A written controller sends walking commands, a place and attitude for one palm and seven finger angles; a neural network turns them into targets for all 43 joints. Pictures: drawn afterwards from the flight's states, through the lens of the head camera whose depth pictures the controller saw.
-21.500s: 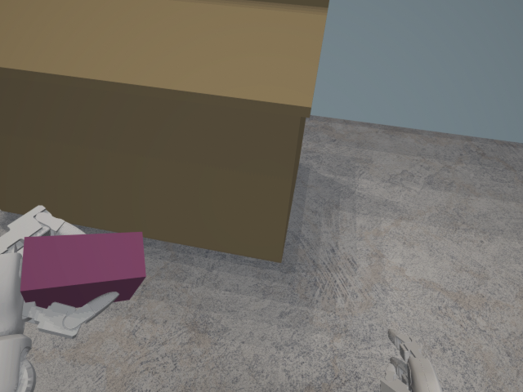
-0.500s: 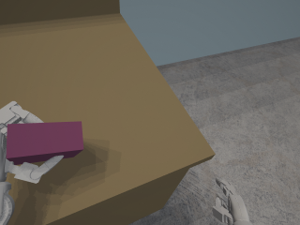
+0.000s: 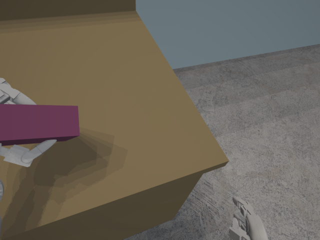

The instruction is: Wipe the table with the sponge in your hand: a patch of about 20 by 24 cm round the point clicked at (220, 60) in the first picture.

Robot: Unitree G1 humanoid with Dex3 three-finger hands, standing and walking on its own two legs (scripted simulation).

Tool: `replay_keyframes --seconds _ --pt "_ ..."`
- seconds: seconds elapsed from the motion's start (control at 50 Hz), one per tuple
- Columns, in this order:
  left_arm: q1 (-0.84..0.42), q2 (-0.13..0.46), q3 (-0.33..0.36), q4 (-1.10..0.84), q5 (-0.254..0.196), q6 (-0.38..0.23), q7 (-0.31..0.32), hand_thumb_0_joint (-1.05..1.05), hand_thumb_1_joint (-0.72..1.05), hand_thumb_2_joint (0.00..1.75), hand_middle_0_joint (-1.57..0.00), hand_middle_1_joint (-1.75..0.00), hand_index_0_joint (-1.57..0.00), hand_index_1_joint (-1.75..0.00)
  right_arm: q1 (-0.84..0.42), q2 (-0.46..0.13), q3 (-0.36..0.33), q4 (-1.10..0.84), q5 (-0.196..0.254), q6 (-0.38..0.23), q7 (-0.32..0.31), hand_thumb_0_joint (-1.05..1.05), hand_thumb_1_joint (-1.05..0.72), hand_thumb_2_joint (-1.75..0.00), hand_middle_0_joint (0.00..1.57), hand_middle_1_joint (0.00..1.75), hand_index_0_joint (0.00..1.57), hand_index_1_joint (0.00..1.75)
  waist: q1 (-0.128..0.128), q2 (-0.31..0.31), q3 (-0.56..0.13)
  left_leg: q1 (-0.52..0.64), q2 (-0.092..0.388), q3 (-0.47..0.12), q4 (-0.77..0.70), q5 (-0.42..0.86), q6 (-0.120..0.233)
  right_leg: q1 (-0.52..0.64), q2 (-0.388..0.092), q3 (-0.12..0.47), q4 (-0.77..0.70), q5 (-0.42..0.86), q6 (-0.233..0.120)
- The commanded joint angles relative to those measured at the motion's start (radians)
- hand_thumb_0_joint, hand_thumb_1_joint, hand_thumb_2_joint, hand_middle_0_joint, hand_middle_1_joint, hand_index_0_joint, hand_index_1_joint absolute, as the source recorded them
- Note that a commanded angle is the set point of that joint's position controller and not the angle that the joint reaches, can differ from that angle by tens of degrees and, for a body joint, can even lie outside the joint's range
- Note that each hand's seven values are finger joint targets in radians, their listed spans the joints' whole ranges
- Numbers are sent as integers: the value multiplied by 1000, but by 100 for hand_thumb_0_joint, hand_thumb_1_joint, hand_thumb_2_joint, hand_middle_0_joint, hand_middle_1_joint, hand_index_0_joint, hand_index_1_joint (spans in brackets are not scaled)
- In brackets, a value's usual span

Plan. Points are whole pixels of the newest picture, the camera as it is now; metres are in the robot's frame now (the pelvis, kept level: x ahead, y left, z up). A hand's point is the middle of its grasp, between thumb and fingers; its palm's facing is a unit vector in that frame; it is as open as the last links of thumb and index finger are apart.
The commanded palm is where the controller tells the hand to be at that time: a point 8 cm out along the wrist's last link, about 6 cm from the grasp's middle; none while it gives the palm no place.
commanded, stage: come to a stop and stand still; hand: left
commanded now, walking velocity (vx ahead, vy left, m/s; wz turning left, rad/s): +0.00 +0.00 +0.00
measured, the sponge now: (49, 126) +0.26 +0.25 +0.17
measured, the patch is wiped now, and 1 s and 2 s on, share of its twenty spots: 0.00 0.00 0.00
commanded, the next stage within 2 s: look again from close up in 0.80 s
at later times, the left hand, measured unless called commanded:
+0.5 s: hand (47, 145) +0.23 +0.24 +0.16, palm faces +0.39 -0.87 -0.31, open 9.4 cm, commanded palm +0.17 +0.28 +0.17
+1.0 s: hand (40, 145) +0.23 +0.25 +0.16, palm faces +0.38 -0.86 -0.33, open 9.4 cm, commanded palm +0.17 +0.29 +0.17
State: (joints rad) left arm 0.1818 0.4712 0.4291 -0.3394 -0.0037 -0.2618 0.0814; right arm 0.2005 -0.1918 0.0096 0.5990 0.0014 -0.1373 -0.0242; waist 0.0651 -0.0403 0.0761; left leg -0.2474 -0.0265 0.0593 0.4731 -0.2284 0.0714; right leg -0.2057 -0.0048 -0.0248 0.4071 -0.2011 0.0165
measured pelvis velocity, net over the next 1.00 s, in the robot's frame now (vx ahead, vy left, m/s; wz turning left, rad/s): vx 0.01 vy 0.01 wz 0.00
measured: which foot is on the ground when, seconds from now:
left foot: down 0.00-1.00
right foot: down 0.00-1.00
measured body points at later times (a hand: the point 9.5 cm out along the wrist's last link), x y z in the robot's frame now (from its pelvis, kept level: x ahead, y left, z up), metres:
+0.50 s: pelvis +0.00 +0.00 +0.00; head +0.02 +0.03 +0.45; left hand +0.20 +0.29 +0.18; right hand +0.18 -0.23 -0.06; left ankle +0.02 +0.07 -0.74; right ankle +0.01 -0.14 -0.74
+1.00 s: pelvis +0.01 +0.01 +0.00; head +0.03 +0.04 +0.45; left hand +0.20 +0.30 +0.18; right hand +0.19 -0.21 -0.07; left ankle +0.02 +0.07 -0.74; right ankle +0.01 -0.14 -0.74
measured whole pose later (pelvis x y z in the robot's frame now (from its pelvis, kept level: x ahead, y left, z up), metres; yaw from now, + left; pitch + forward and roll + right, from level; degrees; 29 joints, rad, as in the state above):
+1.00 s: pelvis +0.01 +0.01 +0.00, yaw +0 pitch -1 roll -2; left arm 0.41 0.36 0.34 -0.48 -0.05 -0.21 0.12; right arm 0.19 -0.19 0.01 0.58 0.01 -0.11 -0.04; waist 0.03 -0.03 0.07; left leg -0.20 -0.04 0.07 0.44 -0.23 0.08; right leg -0.16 -0.01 -0.02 0.37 -0.19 0.03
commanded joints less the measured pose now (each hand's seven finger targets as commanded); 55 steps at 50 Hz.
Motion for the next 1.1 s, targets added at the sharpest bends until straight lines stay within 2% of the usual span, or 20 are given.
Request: replay_keyframes --seconds 0.0,0.06,0.08,0.1,0.14,0.18,0.2,0.22,0.28,0.32,0.4,0.48,0.52,0.74,0.78,0.82,0.88,0.9,1.0,1.08 --pt "151 -9 -48 -253 -44 -50 -2 0 10 130 -120 -160 -120 -160 -50 -147 -76 -182 16 -74 39 0 -90 -90 20 30 20 30 -21 270 -280 138 150 -118 -92 360 -59 64 -50 76 74 119 -49" --pt "237 47 7 -287 -44 -36 17 0 10 130 -120 -160 -120 -160 -67 -143 -64 -198 15 -65 41 0 -90 -90 20 30 20 30 -20 41 -210 -31 145 -129 -123 113 -43 117 -48 66 38 75 -32" --pt "245 87 59 -297 -47 -31 31 0 10 130 -120 -160 -120 -160 -82 -140 -60 -198 17 -58 33 0 -90 -90 20 30 20 30 -20 -17 -208 -32 136 -126 -130 54 -48 117 -39 58 28 61 -28" --pt "222 88 67 -310 -47 -35 34 0 10 130 -120 -160 -120 -160 -82 -143 -62 -207 14 -55 21 0 -90 -90 20 30 20 30 -29 -50 -203 -41 126 -129 -127 15 -46 112 -44 56 10 45 -28" --pt "168 114 102 -321 -51 -44 38 0 10 130 -120 -160 -120 -160 -91 -139 -57 -207 11 -56 1 0 -90 -90 20 30 20 30 -36 1 -172 -36 113 -133 -135 -31 -43 81 -46 75 -13 11 -31" --pt "124 105 104 -297 -48 -49 45 0 10 130 -120 -160 -120 -160 -100 -135 -53 -190 11 -57 -12 0 -90 -90 20 30 20 30 -39 85 -155 -7 112 -120 -142 -41 -43 51 -42 83 -21 4 -34" --pt "115 57 58 -270 -44 -51 40 0 10 130 -120 -160 -120 -160 -86 -133 -51 -184 9 -57 -15 0 -90 -90 20 30 20 30 -43 117 -138 -21 114 -127 -152 -62 -42 51 -41 73 -21 -8 -36" --pt "99 44 38 -258 -41 -49 38 0 10 130 -120 -160 -120 -160 -80 -135 -50 -180 9 -59 -15 0 -90 -90 20 30 20 30 -43 140 -120 -28 115 -128 -163 -79 -41 47 -36 77 -23 -13 -36" --pt "77 21 2 -257 -31 -42 36 0 10 130 -120 -160 -120 -160 -91 -132 -46 -172 10 -69 -15 0 -90 -90 20 30 20 30 -41 85 -134 13 98 -106 -139 -54 -41 44 -34 90 -58 10 -35" --pt "58 11 -27 -285 -25 -40 35 0 10 130 -120 -160 -120 -160 -81 -141 -50 -169 6 -68 -14 0 -90 -90 20 30 20 30 -42 88 -135 21 95 -114 -144 -21 -44 51 -29 84 -59 26 -35" --pt "93 23 -11 -310 -23 -31 43 0 10 130 -120 -160 -120 -160 -86 -139 -48 -165 3 -65 -12 0 -90 -90 20 30 20 30 -38 88 -177 49 90 -106 -125 92 -49 95 -31 70 -49 117 -33" --pt "158 56 37 -314 -33 -21 46 0 10 130 -120 -160 -120 -160 -100 -132 -47 -172 6 -53 -13 0 -90 -90 20 30 20 30 -34 81 -189 68 83 -98 -110 177 -58 108 -30 72 -48 176 -33" --pt "165 41 24 -326 -38 -20 41 0 10 130 -120 -160 -120 -160 -89 -134 -49 -177 5 -43 -13 0 -90 -90 20 30 20 30 -37 89 -183 59 88 -99 -109 203 -58 121 -32 67 -42 198 -33" --pt "157 38 10 -338 -40 -2 44 0 10 130 -120 -160 -120 -160 -88 -135 -51 -180 10 -28 -19 0 -90 -90 20 30 20 30 -37 91 -181 57 98 -105 -124 189 -59 140 -36 57 -41 193 -27" --pt "169 52 28 -329 -39 2 50 0 10 130 -120 -160 -120 -160 -102 -129 -47 -178 12 -29 -22 0 -90 -90 20 30 20 30 -34 88 -181 68 96 -108 -130 170 -63 127 -35 59 -48 171 -26" --pt "160 34 4 -342 -40 1 47 0 10 130 -120 -160 -120 -160 -90 -134 -51 -179 12 -25 -21 0 -90 -90 20 30 20 30 -36 98 -171 56 101 -113 -134 171 -60 132 -38 53 -43 170 -26" --pt "167 55 29 -346 -37 5 53 0 10 130 -120 -160 -120 -160 -101 -130 -50 -176 15 -25 -24 0 -90 -90 20 30 20 30 -34 105 -182 64 98 -109 -131 176 -65 135 -36 56 -40 176 -26" --pt "174 34 8 -341 -39 3 50 0 10 130 -120 -160 -120 -160 -88 -132 -50 -174 12 -21 -25 0 -90 -90 20 30 20 30 -36 98 -180 58 103 -114 -134 184 -64 139 -39 43 -37 172 -26" --pt "190 37 15 -329 -41 4 52 0 10 130 -120 -160 -120 -160 -85 -131 -50 -175 14 -17 -27 0 -90 -90 20 30 20 30 -35 91 -162 30 110 -124 -150 136 -65 142 -41 38 -39 139 -25" --pt "198 57 37 -341 -39 5 55 0 10 130 -120 -160 -120 -160 -94 -128 -52 -175 18 -21 -28 0 -90 -90 20 30 20 30 -36 94 -174 43 108 -120 -140 152 -69 144 -42 46 -37 158 -26"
